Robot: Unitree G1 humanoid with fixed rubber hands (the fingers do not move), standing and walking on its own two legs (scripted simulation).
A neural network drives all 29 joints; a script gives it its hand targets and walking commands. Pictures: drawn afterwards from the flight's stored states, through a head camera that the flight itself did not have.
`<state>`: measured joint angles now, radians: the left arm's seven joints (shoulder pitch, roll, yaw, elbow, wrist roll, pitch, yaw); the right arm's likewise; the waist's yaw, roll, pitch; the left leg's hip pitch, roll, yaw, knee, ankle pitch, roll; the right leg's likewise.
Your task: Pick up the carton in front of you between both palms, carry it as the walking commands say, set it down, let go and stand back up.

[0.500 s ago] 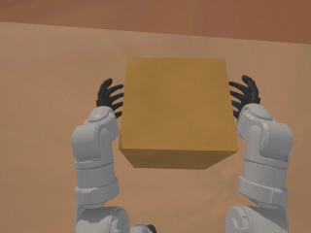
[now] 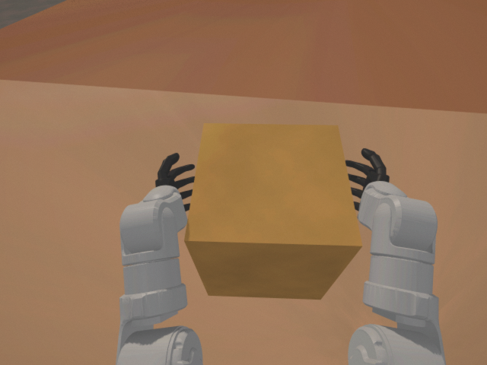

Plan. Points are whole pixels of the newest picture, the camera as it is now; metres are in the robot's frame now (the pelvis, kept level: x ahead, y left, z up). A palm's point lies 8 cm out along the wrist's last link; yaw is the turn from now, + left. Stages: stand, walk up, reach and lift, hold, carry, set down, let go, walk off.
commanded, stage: carry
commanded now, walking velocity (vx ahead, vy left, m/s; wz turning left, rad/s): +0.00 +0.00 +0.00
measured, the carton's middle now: (266, 218) +0.35 +0.00 +0.07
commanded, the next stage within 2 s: none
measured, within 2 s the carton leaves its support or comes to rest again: neither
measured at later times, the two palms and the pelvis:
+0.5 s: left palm (173, 213) +0.32 +0.15 +0.12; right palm (374, 212) +0.33 -0.16 +0.12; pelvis +0.00 +0.00 +0.00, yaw +0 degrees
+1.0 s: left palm (169, 222) +0.30 +0.15 +0.12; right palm (376, 222) +0.31 -0.16 +0.12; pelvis -0.02 +0.00 +0.01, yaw +0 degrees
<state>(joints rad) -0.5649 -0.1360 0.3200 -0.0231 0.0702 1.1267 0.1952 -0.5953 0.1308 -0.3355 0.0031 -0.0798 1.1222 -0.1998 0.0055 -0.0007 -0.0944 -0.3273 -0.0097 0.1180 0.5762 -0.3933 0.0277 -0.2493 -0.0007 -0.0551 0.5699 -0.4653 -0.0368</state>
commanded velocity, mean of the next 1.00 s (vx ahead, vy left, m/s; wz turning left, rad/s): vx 0.00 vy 0.00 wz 0.00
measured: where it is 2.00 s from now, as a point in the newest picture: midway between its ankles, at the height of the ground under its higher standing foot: outside the picture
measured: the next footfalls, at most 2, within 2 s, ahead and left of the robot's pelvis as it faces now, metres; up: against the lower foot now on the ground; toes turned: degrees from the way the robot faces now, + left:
none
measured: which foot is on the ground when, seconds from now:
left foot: down 0.00-1.00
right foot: down 0.00-1.00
